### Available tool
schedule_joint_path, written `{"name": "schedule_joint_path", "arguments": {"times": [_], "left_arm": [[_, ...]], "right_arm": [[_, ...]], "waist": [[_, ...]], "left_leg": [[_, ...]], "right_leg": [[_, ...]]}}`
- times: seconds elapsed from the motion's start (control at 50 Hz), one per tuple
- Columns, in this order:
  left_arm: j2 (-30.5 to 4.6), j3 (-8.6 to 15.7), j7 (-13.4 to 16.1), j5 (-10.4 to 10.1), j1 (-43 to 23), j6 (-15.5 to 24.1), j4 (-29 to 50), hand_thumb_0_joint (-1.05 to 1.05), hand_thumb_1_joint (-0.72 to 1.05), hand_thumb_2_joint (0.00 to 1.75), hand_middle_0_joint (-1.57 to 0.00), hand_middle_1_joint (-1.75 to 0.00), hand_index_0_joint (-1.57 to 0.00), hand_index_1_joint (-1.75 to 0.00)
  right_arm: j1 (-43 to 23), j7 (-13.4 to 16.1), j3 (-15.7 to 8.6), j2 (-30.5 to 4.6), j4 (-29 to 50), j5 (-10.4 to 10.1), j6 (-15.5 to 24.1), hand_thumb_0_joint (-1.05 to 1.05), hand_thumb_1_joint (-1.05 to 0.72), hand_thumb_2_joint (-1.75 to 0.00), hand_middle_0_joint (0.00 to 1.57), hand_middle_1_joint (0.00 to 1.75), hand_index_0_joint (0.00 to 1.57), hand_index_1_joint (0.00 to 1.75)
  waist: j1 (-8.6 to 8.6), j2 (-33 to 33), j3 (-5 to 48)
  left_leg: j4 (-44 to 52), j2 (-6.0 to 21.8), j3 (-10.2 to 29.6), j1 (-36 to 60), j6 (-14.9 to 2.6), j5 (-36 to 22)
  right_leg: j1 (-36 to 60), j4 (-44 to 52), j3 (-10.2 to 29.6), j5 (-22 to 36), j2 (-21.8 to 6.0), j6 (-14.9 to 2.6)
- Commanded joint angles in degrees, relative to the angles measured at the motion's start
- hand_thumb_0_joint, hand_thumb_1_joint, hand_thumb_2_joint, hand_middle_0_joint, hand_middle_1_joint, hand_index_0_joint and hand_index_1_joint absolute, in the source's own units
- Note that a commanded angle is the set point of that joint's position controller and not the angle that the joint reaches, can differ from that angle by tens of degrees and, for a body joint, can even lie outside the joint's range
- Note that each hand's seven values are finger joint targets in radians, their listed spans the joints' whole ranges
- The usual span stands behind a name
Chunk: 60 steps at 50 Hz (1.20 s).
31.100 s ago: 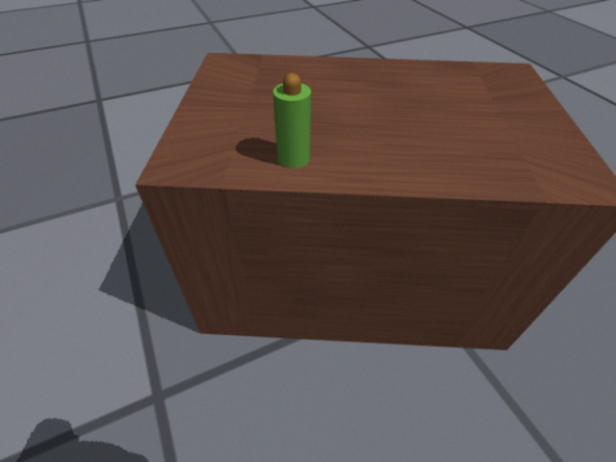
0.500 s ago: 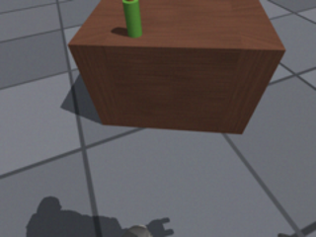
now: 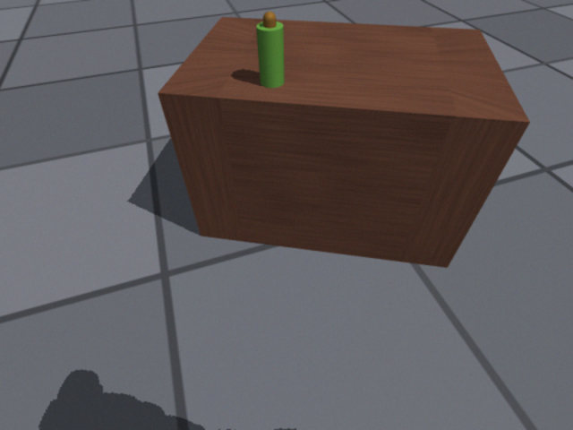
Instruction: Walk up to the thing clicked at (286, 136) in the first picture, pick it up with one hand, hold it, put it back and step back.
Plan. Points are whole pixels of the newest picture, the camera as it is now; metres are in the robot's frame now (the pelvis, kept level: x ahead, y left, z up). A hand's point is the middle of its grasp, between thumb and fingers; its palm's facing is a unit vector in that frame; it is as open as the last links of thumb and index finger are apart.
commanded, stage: step back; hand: left
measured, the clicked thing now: (270, 49) +1.12 +0.14 +0.04
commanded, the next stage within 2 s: stand in 0.48 s
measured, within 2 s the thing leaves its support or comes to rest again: neither
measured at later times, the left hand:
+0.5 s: hand out of the picture +0.14 +0.28 -0.14, palm faces +0.01 -0.93 -0.37, open 7.4 cm
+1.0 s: hand out of the picture +0.12 +0.26 -0.14, palm faces -0.04 -0.94 -0.33, open 7.4 cm
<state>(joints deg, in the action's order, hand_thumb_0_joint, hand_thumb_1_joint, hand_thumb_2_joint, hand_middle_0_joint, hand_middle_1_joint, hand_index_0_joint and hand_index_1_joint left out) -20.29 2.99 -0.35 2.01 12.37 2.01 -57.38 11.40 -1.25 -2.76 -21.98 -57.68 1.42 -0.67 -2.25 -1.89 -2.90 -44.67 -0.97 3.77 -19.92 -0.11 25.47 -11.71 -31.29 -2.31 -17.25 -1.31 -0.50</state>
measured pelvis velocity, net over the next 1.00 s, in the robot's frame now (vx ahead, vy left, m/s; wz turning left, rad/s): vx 0.03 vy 0.01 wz -0.02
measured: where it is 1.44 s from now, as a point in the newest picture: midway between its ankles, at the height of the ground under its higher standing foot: outside the picture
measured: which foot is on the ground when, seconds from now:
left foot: down 0.00-1.00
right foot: down 0.00-1.00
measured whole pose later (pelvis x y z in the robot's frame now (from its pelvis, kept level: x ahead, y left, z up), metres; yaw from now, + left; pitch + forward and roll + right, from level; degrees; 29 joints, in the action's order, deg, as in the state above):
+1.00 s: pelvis +0.03 +0.01 +0.02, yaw -1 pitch -2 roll +0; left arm -19.9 0.1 -0.4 0.4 4.8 0.8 -65.5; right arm 4.5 -0.9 -0.5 -20.0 -65.9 0.3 0.6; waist 0.0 0.3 -3.6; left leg -17.6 0.5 -0.9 -6.7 0.3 8.6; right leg -5.3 -17.8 -0.4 -10.2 -1.2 0.9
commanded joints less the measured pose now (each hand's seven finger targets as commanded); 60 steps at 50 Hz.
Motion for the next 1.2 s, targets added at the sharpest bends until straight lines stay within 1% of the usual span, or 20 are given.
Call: {"name": "schedule_joint_path", "arguments": {"times": [0.0,0.04,0.06,0.08,0.1,0.12,0.18,0.24,0.28,0.3,0.32,0.34,0.38,0.44,0.46,0.54,0.72,0.86,1.0,1.18], "left_arm": [[-16.4,3.6,0.7,-0.2,-6.8,1.4,4.9,0.00,0.90,0.90,-0.20,-0.30,-0.20,-0.30],[-14.4,2.6,0.5,-0.6,-6.3,0.7,4.7,0.00,0.90,0.90,-0.20,-0.30,-0.20,-0.30],[-12.3,1.8,0.4,-0.8,-5.2,0.4,4.8,0.00,0.90,0.90,-0.20,-0.30,-0.20,-0.30],[-10.2,1.2,0.3,-1.8,-5.5,0.0,4.6,0.00,0.90,0.90,-0.20,-0.30,-0.20,-0.30],[-12.8,2.3,0.7,-1.8,-5.8,-0.5,3.6,0.00,0.90,0.90,-0.20,-0.30,-0.20,-0.30],[-13.3,2.1,0.7,-1.6,-6.2,-0.5,3.5,0.00,0.90,0.90,-0.20,-0.30,-0.20,-0.30],[-11.8,1.6,0.8,-2.0,-4.3,-0.3,2.1,0.00,0.90,0.90,-0.20,-0.30,-0.20,-0.30],[-10.8,1.5,1.1,-1.7,-2.4,0.6,0.0,0.00,0.90,0.90,-0.20,-0.30,-0.20,-0.30],[-13.4,2.4,1.7,-1.0,-1.6,1.3,-0.8,0.00,0.90,0.90,-0.20,-0.30,-0.20,-0.30],[-16.2,2.7,1.6,-1.1,-3.0,1.3,-0.4,0.00,0.90,0.90,-0.20,-0.30,-0.20,-0.30],[-17.3,2.6,1.3,-1.1,-6.4,1.1,0.5,0.00,0.90,0.90,-0.20,-0.30,-0.20,-0.30],[-15.9,2.0,1.2,-1.1,-8.7,1.0,1.1,0.00,0.90,0.90,-0.20,-0.30,-0.20,-0.30],[-13.6,1.4,1.3,-1.6,-9.2,0.7,0.8,0.00,0.90,0.90,-0.20,-0.30,-0.20,-0.30],[-13.6,1.5,1.4,-1.6,-8.3,0.7,-0.5,0.00,0.90,0.90,-0.20,-0.30,-0.20,-0.30],[-11.8,0.3,1.1,-2.3,-8.1,0.4,-1.7,0.00,0.90,0.90,-0.20,-0.30,-0.20,-0.30],[-11.6,0.1,1.2,-2.2,-10.1,0.2,-2.0,0.00,0.90,0.90,-0.20,-0.30,-0.20,-0.30],[-12.0,-0.2,0.9,-1.7,-11.3,0.4,-3.6,0.00,0.90,0.90,-0.20,-0.30,-0.20,-0.30],[-11.9,-0.3,0.6,-1.5,-11.4,0.3,-4.5,0.00,0.90,0.90,-0.20,-0.30,-0.20,-0.30],[-12.2,-0.5,0.5,-1.5,-10.2,0.5,-4.7,0.00,0.90,0.90,-0.20,-0.30,-0.20,-0.30],[-12.2,-0.9,0.5,-1.6,-8.5,0.1,-4.9,0.00,0.90,0.90,-0.20,-0.30,-0.20,-0.30]], "right_arm": [[-0.8,0.3,-2.6,-8.8,3.4,0.2,2.5,0.00,-0.90,-0.90,0.20,0.30,0.20,0.30],[0.9,0.8,-3.1,-8.6,2.1,0.6,2.9,0.00,-0.90,-0.90,0.20,0.30,0.20,0.30],[1.4,1.2,-3.7,-10.3,2.0,0.9,3.2,0.00,-0.90,-0.90,0.20,0.30,0.20,0.30],[-1.0,1.4,-3.8,-13.2,2.9,0.7,3.5,0.00,-0.90,-0.90,0.20,0.30,0.20,0.30],[-1.9,1.2,-4.2,-16.5,3.3,0.3,3.3,0.00,-0.90,-0.90,0.20,0.30,0.20,0.30],[-2.6,1.2,-4.2,-15.8,3.3,0.6,3.3,0.00,-0.90,-0.90,0.20,0.30,0.20,0.30],[-4.4,1.7,-3.2,-13.5,3.3,0.8,3.8,0.00,-0.90,-0.90,0.20,0.30,0.20,0.30],[-7.2,1.7,-2.6,-12.2,3.4,-0.3,2.9,0.00,-0.90,-0.90,0.20,0.30,0.20,0.30],[-7.6,1.8,-1.8,-9.7,3.5,-1.6,2.5,0.00,-0.90,-0.90,0.20,0.30,0.20,0.30],[-7.5,1.8,-1.8,-8.9,3.5,-1.8,2.2,0.00,-0.90,-0.90,0.20,0.30,0.20,0.30],[-6.1,1.9,-1.6,-8.5,2.4,-1.3,2.0,0.00,-0.90,-0.90,0.20,0.30,0.20,0.30],[-5.9,2.0,-1.8,-9.1,1.3,-0.7,2.1,0.00,-0.90,-0.90,0.20,0.30,0.20,0.30],[-8.4,1.9,-2.0,-10.4,0.6,-0.6,2.6,0.00,-0.90,-0.90,0.20,0.30,0.20,0.30],[-8.7,1.8,-1.3,-9.5,0.0,-0.9,2.8,0.00,-0.90,-0.90,0.20,0.30,0.20,0.30],[-7.2,1.8,-1.0,-10.1,-0.7,-1.2,3.1,0.00,-0.90,-0.90,0.20,0.30,0.20,0.30],[-9.6,1.8,-0.7,-10.2,-1.5,-1.1,3.0,0.00,-0.90,-0.90,0.20,0.30,0.20,0.30],[-11.3,1.5,-0.2,-9.4,-2.9,-1.2,3.0,0.00,-0.90,-0.90,0.20,0.30,0.20,0.30],[-11.1,1.3,-0.1,-9.8,-4.0,-0.9,2.9,0.00,-0.90,-0.90,0.20,0.30,0.20,0.30],[-10.3,1.2,0.2,-9.4,-4.5,-1.0,3.0,0.00,-0.90,-0.90,0.20,0.30,0.20,0.30],[-8.6,1.2,0.4,-10.0,-5.1,-0.9,2.7,0.00,-0.90,-0.90,0.20,0.30,0.20,0.30]], "waist": [[1.91,9.8,0.2],[3.28,7.4,2.4],[3.30,2.6,3.9],[2.24,-6.5,3.7],[2.40,-6.0,2.9],[2.59,-4.5,2.7],[1.68,-8.0,2.8],[0.28,-7.8,5.7],[-0.10,-1.2,9.4],[0.93,2.8,9.5],[2.24,5.1,7.8],[3.01,4.2,6.8],[1.99,2.9,5.9],[1.50,5.2,7.3],[2.50,4.3,6.6],[2.16,2.4,6.6],[2.30,1.2,7.1],[2.49,1.3,3.8],[2.49,2.7,4.4],[2.48,2.3,3.6]], "left_leg": [[12.1,1.3,-3.9,3.1,0.42,-3.8],[21.0,0.1,-4.5,11.4,-0.34,-12.1],[22.5,4.4,2.1,15.5,-1.85,-14.3],[27.5,13.9,17.6,12.0,-6.60,-8.4],[28.2,18.3,21.3,6.7,-12.17,-2.9],[27.8,18.4,21.1,7.9,-13.14,-4.1],[24.4,15.4,13.6,11.3,-9.85,-20.5],[18.9,12.2,6.1,10.4,-6.22,-35.4],[13.2,8.9,2.3,5.3,-2.31,-34.6],[12.5,5.4,0.0,4.9,-0.93,-24.0],[13.9,4.6,-0.5,7.2,-0.52,-15.8],[16.3,5.5,-0.2,8.3,-0.70,-17.4],[18.4,7.3,0.9,9.7,-2.23,-26.7],[17.1,7.5,-0.3,11.4,-2.96,-34.9],[21.0,8.4,2.1,13.9,-2.66,-35.8],[23.4,8.6,1.5,14.8,-1.69,-37.1],[28.0,8.5,0.5,16.5,-0.78,-29.8],[30.8,8.1,0.9,13.8,-0.41,-18.7],[30.0,8.5,1.3,15.3,-0.55,-20.9],[30.5,8.3,1.7,13.4,-0.77,-17.1]], "right_leg": [[-2.1,11.0,10.6,1.2,-12.1,-8.50],[-4.3,2.8,6.6,11.1,-9.7,-5.77],[-7.4,-3.1,4.3,12.8,-7.2,-3.64],[-10.5,-8.9,0.5,-1.5,-0.5,-0.15],[-7.0,-12.1,1.7,-13.6,0.1,-0.57],[-8.5,-14.0,3.4,-15.9,-0.3,-0.95],[-9.7,-10.0,4.4,-12.3,-2.0,-0.99],[1.3,6.0,0.6,2.4,-0.2,-0.54],[11.5,7.5,6.7,17.8,-4.2,-1.80],[9.1,7.4,12.1,16.4,-8.6,-4.47],[4.9,7.0,14.7,14.1,-11.5,-6.33],[4.1,6.2,12.8,15.2,-10.9,-5.94],[3.9,4.9,6.8,19.4,-6.7,-2.94],[6.4,4.9,6.0,25.5,-6.0,-1.77],[4.9,6.2,6.7,25.1,-5.8,-1.36],[8.0,9.3,6.2,25.0,-5.9,-0.72],[9.2,14.1,6.6,19.5,-6.5,-0.29],[6.2,16.9,7.2,9.5,-6.2,-0.18],[4.9,17.2,7.2,11.0,-6.4,-0.29],[4.3,17.3,7.1,7.5,-6.1,-0.30]]}}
